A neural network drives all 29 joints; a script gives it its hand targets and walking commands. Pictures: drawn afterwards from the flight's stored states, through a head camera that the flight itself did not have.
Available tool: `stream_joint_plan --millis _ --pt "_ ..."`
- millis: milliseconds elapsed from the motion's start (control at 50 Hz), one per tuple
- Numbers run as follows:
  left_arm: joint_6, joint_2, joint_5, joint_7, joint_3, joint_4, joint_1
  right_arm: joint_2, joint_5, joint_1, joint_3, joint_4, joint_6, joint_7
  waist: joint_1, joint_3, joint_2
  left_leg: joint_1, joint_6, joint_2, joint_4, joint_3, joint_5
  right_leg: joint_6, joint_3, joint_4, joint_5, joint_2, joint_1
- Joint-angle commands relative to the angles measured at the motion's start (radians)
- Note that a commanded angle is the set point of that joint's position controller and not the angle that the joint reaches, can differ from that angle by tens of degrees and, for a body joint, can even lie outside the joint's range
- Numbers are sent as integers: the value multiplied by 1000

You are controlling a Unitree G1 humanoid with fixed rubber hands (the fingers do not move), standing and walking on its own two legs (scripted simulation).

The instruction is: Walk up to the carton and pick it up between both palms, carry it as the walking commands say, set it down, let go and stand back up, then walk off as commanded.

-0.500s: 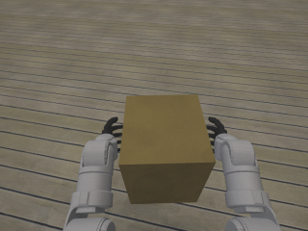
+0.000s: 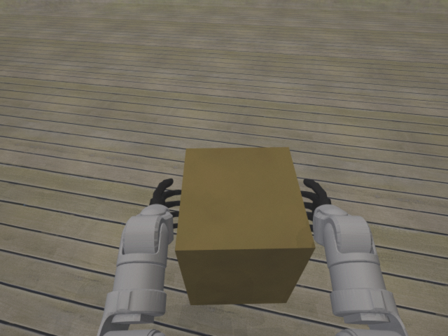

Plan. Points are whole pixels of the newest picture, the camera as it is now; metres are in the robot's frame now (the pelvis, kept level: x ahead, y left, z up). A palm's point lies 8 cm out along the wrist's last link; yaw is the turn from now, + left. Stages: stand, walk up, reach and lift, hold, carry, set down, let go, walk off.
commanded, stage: carry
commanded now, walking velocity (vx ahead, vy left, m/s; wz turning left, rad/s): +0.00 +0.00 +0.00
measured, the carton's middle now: (238, 228) +0.35 +0.01 +0.02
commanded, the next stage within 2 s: hold in 0.78 s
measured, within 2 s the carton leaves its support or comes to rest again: neither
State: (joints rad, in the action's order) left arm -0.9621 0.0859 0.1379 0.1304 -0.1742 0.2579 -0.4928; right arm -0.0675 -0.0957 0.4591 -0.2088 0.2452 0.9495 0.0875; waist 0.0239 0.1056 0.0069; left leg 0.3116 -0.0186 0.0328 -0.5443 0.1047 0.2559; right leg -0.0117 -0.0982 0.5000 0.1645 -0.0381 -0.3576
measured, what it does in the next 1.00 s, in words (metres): stands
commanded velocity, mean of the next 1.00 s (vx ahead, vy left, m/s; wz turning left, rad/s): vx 0.00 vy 0.00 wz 0.00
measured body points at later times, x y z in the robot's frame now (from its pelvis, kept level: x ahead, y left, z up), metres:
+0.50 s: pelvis +0.00 +0.00 +0.00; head -0.02 +0.01 +0.45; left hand +0.34 +0.16 +0.09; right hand +0.35 -0.13 +0.08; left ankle +0.02 +0.10 -0.73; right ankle +0.06 -0.12 -0.73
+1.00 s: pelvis +0.01 -0.01 +0.01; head -0.02 +0.00 +0.46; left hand +0.28 +0.14 +0.02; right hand +0.29 -0.15 +0.02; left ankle +0.02 +0.10 -0.73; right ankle +0.06 -0.12 -0.73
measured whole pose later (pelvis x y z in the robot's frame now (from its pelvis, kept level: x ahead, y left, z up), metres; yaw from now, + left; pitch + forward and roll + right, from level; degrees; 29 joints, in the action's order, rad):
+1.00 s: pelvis +0.01 -0.01 +0.01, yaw +5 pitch -7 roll +0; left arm -0.75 0.13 0.21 0.07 -0.08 0.19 -0.17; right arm -0.13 -0.20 0.13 -0.15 0.12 0.77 0.03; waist -0.05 -0.05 0.02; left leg 0.12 -0.02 -0.02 -0.45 0.01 0.22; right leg 0.01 -0.03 0.45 0.19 -0.03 -0.15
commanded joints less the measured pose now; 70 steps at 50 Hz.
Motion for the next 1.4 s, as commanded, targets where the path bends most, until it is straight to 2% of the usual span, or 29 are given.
stream_joint_plan --millis 0,760,780,800,820,840,860,880,900,920,960,1040,1120,1240,1380 --pt "30 932 -334 -211 538 -132 -639 -841 280 656 511 -116 -27 -174 1 325 -2 -64 1 112 101 -112 -90 -27 119 -65 -64 -112 162" --pt "4 958 -359 -211 539 -127 -699 -866 308 719 510 -108 5 -172 -5 347 -5 -89 -3 105 97 -113 -158 -27 92 -59 -92 -108 181" --pt "57 1035 -51 -265 289 280 209 -935 -7 -135 282 338 -46 -224 -21 115 0 -192 9 -84 180 -203 -235 -32 176 -108 -120 104 319" --pt "153 1064 -40 -285 373 130 68 -1000 -39 -52 333 186 -138 -251 -33 65 -8 -203 -3 -93 161 -214 -345 -36 198 -104 -231 104 385" --pt "213 1092 -41 -306 401 51 -23 -1022 -26 57 375 63 -197 -273 -55 79 -34 -232 1 -98 167 -223 -432 -28 195 -90 -290 107 388" --pt "256 1124 -83 -320 475 -68 -139 -1038 18 167 450 -79 -245 -290 -67 136 -19 -283 10 -100 167 -232 -511 -17 192 -82 -326 112 376" --pt "285 1129 -136 -324 565 -182 -204 -1051 74 248 545 -211 -273 -293 -63 201 -14 -339 17 -97 154 -242 -578 -11 189 -78 -351 115 363" --pt "304 1139 -191 -321 639 -265 -276 -1069 142 344 631 -339 -290 -289 -49 273 -14 -363 20 -91 146 -251 -588 -7 186 -74 -330 120 352" --pt "308 1128 -211 -315 672 -288 -343 -1042 169 429 638 -395 -297 -286 -56 292 -33 -355 21 -87 152 -255 -499 -7 178 -70 -250 127 314" --pt "308 1120 -233 -314 713 -298 -371 -1024 183 422 645 -402 -295 -278 -93 291 -15 -369 19 -86 142 -263 -431 -4 177 -71 -197 127 275" --pt "297 1080 -229 -307 722 -261 -349 -987 167 355 627 -340 -275 -266 -123 263 -21 -310 9 -90 148 -268 -269 -12 168 -78 -109 121 285" --pt "300 1018 -156 -323 590 -77 -303 -1017 130 327 588 -165 -242 -282 -86 147 -5 -140 -31 -99 184 -254 -29 -11 169 -89 2 99 349" --pt "311 996 -117 -346 479 61 -394 -1065 98 415 526 -33 -228 -294 -56 80 12 -81 -59 -104 203 -235 98 -1 187 -110 118 83 360" --pt "312 995 -91 -379 365 184 -515 -1105 40 487 410 112 -218 -283 -48 42 25 -88 -64 -106 197 -221 114 5 213 -141 194 69 347" --pt "319 988 -98 -398 330 192 -538 -1128 29 482 372 155 -234 -267 -42 84 35 -167 -49 -112 196 -207 -5 24 222 -166 70 64 349"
